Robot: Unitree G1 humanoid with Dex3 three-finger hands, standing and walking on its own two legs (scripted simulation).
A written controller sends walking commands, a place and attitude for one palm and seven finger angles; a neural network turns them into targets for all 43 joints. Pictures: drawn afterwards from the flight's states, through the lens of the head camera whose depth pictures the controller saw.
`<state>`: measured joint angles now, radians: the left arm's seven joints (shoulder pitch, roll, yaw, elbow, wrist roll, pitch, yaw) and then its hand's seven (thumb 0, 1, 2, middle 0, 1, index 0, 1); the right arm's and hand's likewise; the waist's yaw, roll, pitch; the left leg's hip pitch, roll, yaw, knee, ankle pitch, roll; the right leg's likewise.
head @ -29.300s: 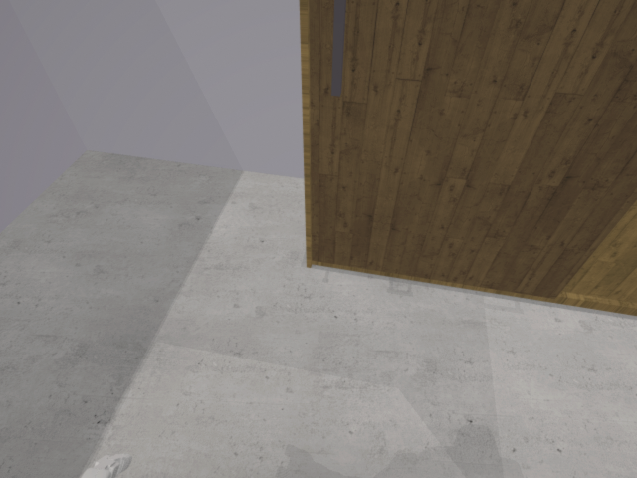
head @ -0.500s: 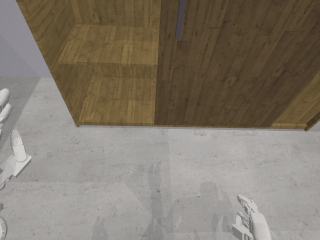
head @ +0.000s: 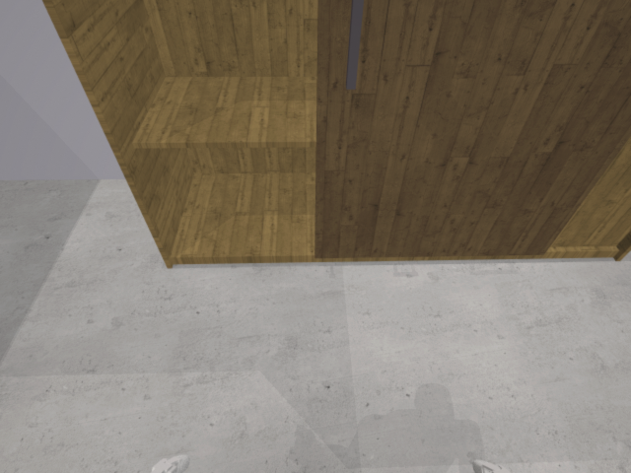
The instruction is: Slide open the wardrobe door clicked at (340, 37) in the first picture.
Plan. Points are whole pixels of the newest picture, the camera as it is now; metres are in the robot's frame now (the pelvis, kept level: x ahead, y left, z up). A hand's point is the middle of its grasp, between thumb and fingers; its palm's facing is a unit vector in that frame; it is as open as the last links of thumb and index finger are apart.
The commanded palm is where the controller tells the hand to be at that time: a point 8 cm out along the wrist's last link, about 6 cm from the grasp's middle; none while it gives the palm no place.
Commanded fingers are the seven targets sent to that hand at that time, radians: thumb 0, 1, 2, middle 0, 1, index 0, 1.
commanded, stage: let the arm hang, fingers relaxed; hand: left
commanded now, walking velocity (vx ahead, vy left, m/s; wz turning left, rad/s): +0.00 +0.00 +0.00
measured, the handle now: (354, 28) +0.96 -0.05 +0.15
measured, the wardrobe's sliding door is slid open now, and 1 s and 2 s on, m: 0.57 0.57 0.57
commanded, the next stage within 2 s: look to check the result in 0.86 s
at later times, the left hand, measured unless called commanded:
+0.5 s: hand out of the picture -0.03 +0.23 -0.15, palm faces -0.01 -0.97 -0.26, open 7.4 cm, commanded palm none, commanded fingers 0.00 0.90 0.90 -0.20 -0.30 -0.20 -0.30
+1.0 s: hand out of the picture +0.03 +0.20 -0.16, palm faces -0.02 -0.98 -0.20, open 7.4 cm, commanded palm none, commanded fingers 0.00 0.90 0.90 -0.20 -0.30 -0.20 -0.30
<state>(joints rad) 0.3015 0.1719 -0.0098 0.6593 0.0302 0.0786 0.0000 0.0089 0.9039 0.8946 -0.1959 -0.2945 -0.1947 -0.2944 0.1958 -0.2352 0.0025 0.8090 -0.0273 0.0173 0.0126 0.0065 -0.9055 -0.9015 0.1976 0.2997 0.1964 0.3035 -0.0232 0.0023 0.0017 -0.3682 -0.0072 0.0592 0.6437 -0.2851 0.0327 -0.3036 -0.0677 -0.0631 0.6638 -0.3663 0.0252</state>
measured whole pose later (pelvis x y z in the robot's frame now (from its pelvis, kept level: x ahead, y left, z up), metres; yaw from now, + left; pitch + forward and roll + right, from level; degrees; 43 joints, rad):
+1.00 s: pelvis +0.01 +0.02 +0.02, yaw -1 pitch +0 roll +0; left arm 0.22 0.18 0.00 1.11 0.02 0.00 0.02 0.00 0.90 0.89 -0.20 -0.30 -0.20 -0.30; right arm 0.21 -0.20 -0.01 1.10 -0.01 0.00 -0.01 0.00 -0.91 -0.90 0.20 0.30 0.20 0.30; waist -0.01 -0.01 0.05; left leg -0.22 -0.02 0.08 0.40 -0.18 0.05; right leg -0.16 -0.06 -0.04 0.41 -0.24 0.05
